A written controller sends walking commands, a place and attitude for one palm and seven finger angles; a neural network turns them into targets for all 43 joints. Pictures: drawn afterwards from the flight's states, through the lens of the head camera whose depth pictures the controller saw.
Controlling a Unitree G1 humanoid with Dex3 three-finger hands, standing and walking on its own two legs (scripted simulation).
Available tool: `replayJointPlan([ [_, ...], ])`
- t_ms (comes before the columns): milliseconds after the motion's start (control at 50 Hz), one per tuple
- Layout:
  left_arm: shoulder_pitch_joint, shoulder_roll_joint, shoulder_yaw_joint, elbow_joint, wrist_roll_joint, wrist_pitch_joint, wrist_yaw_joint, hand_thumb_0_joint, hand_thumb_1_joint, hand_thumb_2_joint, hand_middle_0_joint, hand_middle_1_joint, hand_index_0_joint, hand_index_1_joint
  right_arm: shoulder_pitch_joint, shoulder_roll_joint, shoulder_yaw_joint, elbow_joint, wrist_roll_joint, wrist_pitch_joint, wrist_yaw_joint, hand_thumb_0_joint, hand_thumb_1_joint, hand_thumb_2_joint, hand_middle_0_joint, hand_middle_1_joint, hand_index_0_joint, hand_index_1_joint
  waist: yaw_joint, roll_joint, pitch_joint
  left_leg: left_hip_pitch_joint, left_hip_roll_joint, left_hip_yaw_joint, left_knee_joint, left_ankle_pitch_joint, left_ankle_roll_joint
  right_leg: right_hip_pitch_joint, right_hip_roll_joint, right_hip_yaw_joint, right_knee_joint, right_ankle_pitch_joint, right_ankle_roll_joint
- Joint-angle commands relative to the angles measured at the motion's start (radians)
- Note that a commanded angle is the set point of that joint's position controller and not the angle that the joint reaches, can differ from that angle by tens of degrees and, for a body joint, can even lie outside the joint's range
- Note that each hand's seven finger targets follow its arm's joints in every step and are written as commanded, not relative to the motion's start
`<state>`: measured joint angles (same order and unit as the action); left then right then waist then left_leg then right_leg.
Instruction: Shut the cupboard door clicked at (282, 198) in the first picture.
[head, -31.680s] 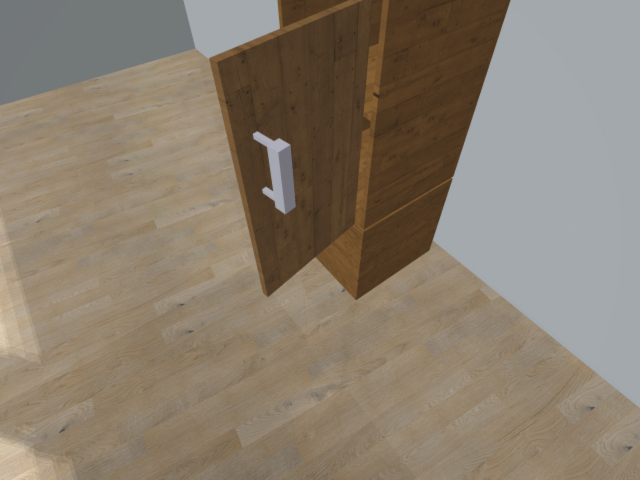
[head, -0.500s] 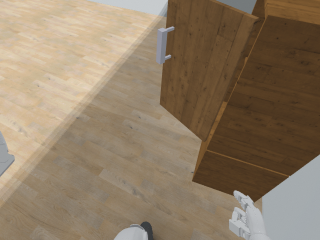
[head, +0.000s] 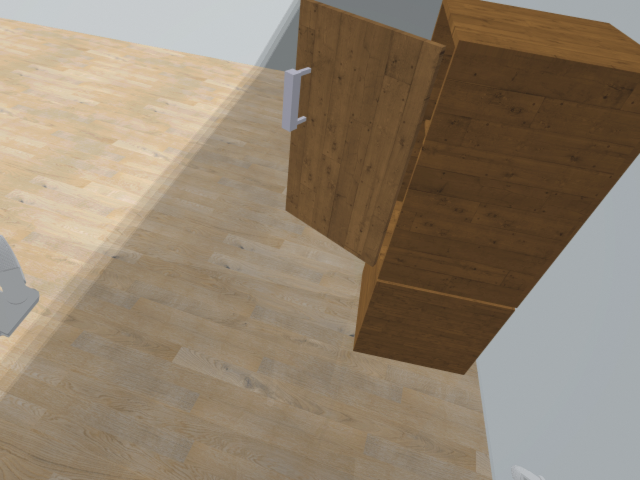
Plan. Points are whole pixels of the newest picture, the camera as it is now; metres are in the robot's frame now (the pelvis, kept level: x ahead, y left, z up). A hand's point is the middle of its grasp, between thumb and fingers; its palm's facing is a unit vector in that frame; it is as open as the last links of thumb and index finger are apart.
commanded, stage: stop stepping back and stand still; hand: left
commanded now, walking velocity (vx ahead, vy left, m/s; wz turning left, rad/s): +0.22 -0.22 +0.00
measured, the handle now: (297, 98) +0.92 +0.14 +0.07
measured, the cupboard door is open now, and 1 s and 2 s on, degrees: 60 60 60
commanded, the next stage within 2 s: let the arm hang, fingers relaxed in 0.38 s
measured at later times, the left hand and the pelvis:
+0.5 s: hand (4, 338) +0.17 +0.29 +0.18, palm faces +0.55 -0.75 -0.37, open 7.4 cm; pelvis -0.03 +0.00 +0.01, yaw +1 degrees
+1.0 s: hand out of the picture +0.02 +0.20 -0.15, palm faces +0.11 -0.97 -0.23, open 7.2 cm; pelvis -0.01 +0.01 +0.02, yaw +5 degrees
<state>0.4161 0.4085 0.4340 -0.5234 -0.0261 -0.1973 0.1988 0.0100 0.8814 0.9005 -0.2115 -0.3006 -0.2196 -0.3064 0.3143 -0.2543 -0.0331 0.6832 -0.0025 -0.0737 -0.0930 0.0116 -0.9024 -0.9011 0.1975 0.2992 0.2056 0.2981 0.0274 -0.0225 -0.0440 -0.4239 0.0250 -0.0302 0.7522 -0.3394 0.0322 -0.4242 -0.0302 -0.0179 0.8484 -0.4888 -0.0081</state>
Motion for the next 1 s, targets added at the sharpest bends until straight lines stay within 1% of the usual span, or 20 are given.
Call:
replayJointPlan([
  [0, -0.216, 0.272, 0.113, -0.126, 0.025, -0.052, -0.017, 0.0, 0.9, 0.9, -0.2, -0.3, -0.2, -0.3, -0.15, -0.104, -0.032, -0.163, 0.013, -0.115, 0.017, 0.0, -0.9, -0.9, 0.2, 0.3, 0.2, 0.3, -0.032, 0.293, 0.046, -0.075, 0.254, -0.483, -0.636, -0.605, 0.079, -0.114, 0.078, 0.011, 0.414, 0.063, 0.015],
  [60, 0.013, 0.168, 0.056, -0.27, -0.001, -0.033, -0.035, 0.0, 0.9, 0.9, -0.2, -0.3, -0.2, -0.3, -0.213, -0.074, -0.024, -0.198, 0.007, -0.089, 0.052, 0.0, -0.9, -0.9, 0.2, 0.3, 0.2, 0.3, -0.019, 0.26, -0.003, -0.089, 0.207, -0.316, -0.634, -0.518, 0.023, 0.019, 0.087, -0.036, 0.273, 0.117, -0.007],
  [140, 0.207, 0.251, 0.134, -0.371, -0.011, -0.035, -0.02, 0.0, 0.9, 0.9, -0.2, -0.3, -0.2, -0.3, -0.209, -0.05, 0.002, -0.208, -0.022, -0.05, 0.05, 0.0, -0.9, -0.9, 0.2, 0.3, 0.2, 0.3, -0.019, 0.327, -0.067, -0.191, 0.16, -0.136, -0.555, -0.398, 0.012, 0.408, 0.152, -0.147, -0.198, -0.013, -0.038],
  [180, 0.229, 0.277, 0.177, -0.334, -0.01, -0.018, -0.017, 0.0, 0.9, 0.9, -0.2, -0.3, -0.2, -0.3, -0.182, -0.034, 0.005, -0.194, -0.022, -0.029, 0.043, 0.0, -0.9, -0.9, 0.2, 0.3, 0.2, 0.3, -0.011, 0.203, -0.09, -0.255, 0.079, -0.033, -0.291, -0.286, -0.019, 0.548, 0.071, -0.047, -0.438, -0.045, -0.08],
  [220, 0.159, 0.285, 0.203, -0.287, -0.022, -0.012, -0.015, 0.0, 0.9, 0.9, -0.2, -0.3, -0.2, -0.3, -0.161, -0.025, -0.008, -0.174, -0.004, -0.002, 0.037, 0.0, -0.9, -0.9, 0.2, 0.3, 0.2, 0.3, -0.026, -0.141, -0.024, -0.418, -0.021, 0.052, 0.24, -0.128, -0.031, 0.462, -0.289, 0.44, -0.674, -0.067, -0.199],
  [240, 0.066, 0.325, 0.246, -0.267, -0.033, -0.034, -0.012, 0.0, 0.9, 0.9, -0.2, -0.3, -0.2, -0.3, -0.159, -0.05, -0.018, -0.155, -0.01, -0.009, 0.025, 0.0, -0.9, -0.9, 0.2, 0.3, 0.2, 0.3, -0.053, -0.111, 0.053, -0.444, -0.003, 0.021, 0.406, -0.07, -0.047, 0.346, -0.355, 0.475, -0.708, 0.056, -0.229],
  [280, 0.039, 0.294, 0.236, -0.078, -0.03, -0.055, -0.006, 0.0, 0.9, 0.9, -0.2, -0.3, -0.2, -0.3, -0.139, -0.029, -0.009, -0.149, -0.003, -0.036, 0.021, 0.0, -0.9, -0.9, 0.2, 0.3, 0.2, 0.3, -0.068, -0.14, -0.031, -0.39, 0.062, -0.011, 0.416, -0.032, -0.05, 0.348, -0.337, 0.389, -0.643, 0.049, -0.248],
  [360, 0.007, 0.165, 0.07, 0.049, -0.021, -0.019, -0.024, 0.0, 0.9, 0.9, -0.2, -0.3, -0.2, -0.3, -0.177, -0.05, -0.004, -0.143, 0.008, -0.015, -0.002, 0.0, -0.9, -0.9, 0.2, 0.3, 0.2, 0.3, -0.047, 0.017, 0.155, -0.132, 0.077, 0.05, 0.158, 0.029, -0.03, 0.055, -0.238, 0.21, -0.626, -0.019, -0.186],
  [440, -0.162, 0.128, -0.046, -0.068, -0.001, -0.02, -0.011, 0.0, 0.9, 0.9, -0.2, -0.3, -0.2, -0.3, -0.199, -0.06, -0.004, -0.159, 0.0, -0.056, -0.021, 0.0, -0.9, -0.9, 0.2, 0.3, 0.2, 0.3, -0.035, -0.099, 0.13, 0.126, 0.011, 0.165, -0.111, 0.072, -0.017, 0.072, -0.155, 0.07, -0.535, 0.054, -0.125],
  [460, -0.064, -0.092, -0.319, 0.63, 0.077, 0.147, -0.15, 0.0, 0.9, 0.9, -0.2, -0.3, -0.2, -0.3, -0.078, -0.14, -0.013, -0.015, -0.022, -0.063, 0.107, 0.0, -0.9, -0.9, 0.2, 0.3, 0.2, 0.3, -0.126, 0.027, 0.131, 0.181, 0.121, 0.111, -0.125, 0.464, -0.013, -0.051, -0.183, -0.189, -0.167, 0.433, -0.034],
  [500, 0.004, -0.16, -0.343, 0.621, 0.05, 0.232, -0.186, 0.0, 0.9, 0.9, -0.2, -0.3, -0.2, -0.3, 0.004, -0.205, -0.025, -0.071, -0.016, 0.027, 0.095, 0.0, -0.9, -0.9, 0.2, 0.3, 0.2, 0.3, -0.09, 0.263, -0.01, 0.284, 0.349, -0.297, -0.289, 0.912, 0.154, -0.152, 0.021, -0.095, 0.268, -0.173, 0.047],
  [540, -0.089, -0.138, -0.364, 0.664, 0.058, 0.226, -0.188, 0.0, 0.9, 0.9, -0.2, -0.3, -0.2, -0.3, -0.015, -0.229, -0.026, -0.082, -0.05, 0.031, 0.081, 0.0, -0.9, -0.9, 0.2, 0.3, 0.2, 0.3, -0.087, 0.084, -0.039, 0.217, 0.399, -0.358, -0.3, 0.733, 0.227, -0.175, -0.007, 0.038, 0.321, -0.206, 0.042],
  [620, -0.06, -0.095, -0.373, 0.947, 0.044, 0.219, -0.207, 0.0, 0.9, 0.9, -0.2, -0.3, -0.2, -0.3, -0.179, -0.173, 0.002, -0.067, -0.045, 0.059, 0.065, 0.0, -0.9, -0.9, 0.2, 0.3, 0.2, 0.3, 0.015, 0.06, -0.104, 0.02, 0.198, -0.108, -0.226, 0.294, 0.08, 0.224, 0.001, -0.007, -0.165, 0.12, 0.038],
  [640, -0.006, -0.032, -0.361, 1.018, 0.05, 0.214, -0.201, 0.0, 0.9, 0.9, -0.2, -0.3, -0.2, -0.3, -0.2, -0.122, 0.01, -0.063, -0.028, 0.076, 0.07, 0.0, -0.9, -0.9, 0.2, 0.3, 0.2, 0.3, 0.044, -0.092, -0.118, -0.092, 0.08, -0.012, -0.117, 0.008, 0.013, 0.348, -0.046, 0.074, -0.331, 0.187, 0.034],
  [660, -0.018, 0.039, -0.355, 1.064, 0.056, 0.202, -0.197, 0.0, 0.9, 0.9, -0.2, -0.3, -0.2, -0.3, -0.192, -0.066, 0.009, -0.058, -0.018, 0.092, 0.077, 0.0, -0.9, -0.9, 0.2, 0.3, 0.2, 0.3, 0.033, -0.267, -0.071, -0.151, -0.031, 0.057, 0.023, -0.2, -0.047, 0.251, -0.224, 0.36, -0.542, -0.004, -0.029],
  [680, -0.094, 0.06, -0.364, 1.086, 0.056, 0.204, -0.195, 0.0, 0.9, 0.9, -0.2, -0.3, -0.2, -0.3, -0.187, -0.08, 0.001, -0.04, -0.024, 0.103, 0.083, 0.0, -0.9, -0.9, 0.2, 0.3, 0.2, 0.3, 0.015, -0.221, -0.015, -0.092, -0.033, 0.025, 0.137, -0.22, -0.044, 0.098, -0.315, 0.498, -0.688, -0.197, -0.116],
  [740, -0.205, -0.025, -0.38, 1.193, 0.052, 0.196, -0.183, 0.0, 0.9, 0.9, -0.2, -0.3, -0.2, -0.3, -0.116, -0.055, -0.007, 0.078, -0.026, 0.116, 0.083, 0.0, -0.9, -0.9, 0.2, 0.3, 0.2, 0.3, -0.058, -0.038, 0.115, -0.055, -0.01, 0.021, 0.248, -0.09, -0.041, 0.015, -0.242, 0.409, -0.669, -0.059, -0.142],
  [820, -0.153, -0.107, -0.371, 1.293, 0.056, 0.177, -0.164, 0.0, 0.9, 0.9, -0.2, -0.3, -0.2, -0.3, -0.015, 0.014, -0.001, 0.167, -0.019, 0.088, 0.082, 0.0, -0.9, -0.9, 0.2, 0.3, 0.2, 0.3, -0.054, -0.021, -0.048, 0.094, 0.016, 0.027, -0.216, -0.006, -0.037, 0.314, -0.188, 0.166, -0.406, 0.659, -0.148],
  [880, -0.08, -0.171, -0.397, 1.373, 0.029, 0.172, -0.159, 0.0, 0.9, 0.9, -0.2, -0.3, -0.2, -0.3, 0.0, -0.035, 0.005, 0.225, -0.019, 0.052, 0.061, 0.0, -0.9, -0.9, 0.2, 0.3, 0.2, 0.3, -0.014, 0.106, -0.131, 0.33, 0.151, -0.071, -0.298, 0.736, 0.021, 0.284, -0.06, 0.042, -0.356, 0.601, -0.025],
  [980, -0.125, -0.142, -0.403, 1.475, 0.031, 0.189, -0.162, 0.0, 0.9, 0.9, -0.2, -0.3, -0.2, -0.3, 0.019, -0.015, 0.013, 0.293, -0.008, 0.065, 0.043, 0.0, -0.9, -0.9, 0.2, 0.3, 0.2, 0.3, -0.036, 0.084, -0.012, 0.312, 0.114, -0.009, -0.368, 0.613, -0.005, 0.31, -0.053, 0.027, -0.422, 0.566, -0.023],
])
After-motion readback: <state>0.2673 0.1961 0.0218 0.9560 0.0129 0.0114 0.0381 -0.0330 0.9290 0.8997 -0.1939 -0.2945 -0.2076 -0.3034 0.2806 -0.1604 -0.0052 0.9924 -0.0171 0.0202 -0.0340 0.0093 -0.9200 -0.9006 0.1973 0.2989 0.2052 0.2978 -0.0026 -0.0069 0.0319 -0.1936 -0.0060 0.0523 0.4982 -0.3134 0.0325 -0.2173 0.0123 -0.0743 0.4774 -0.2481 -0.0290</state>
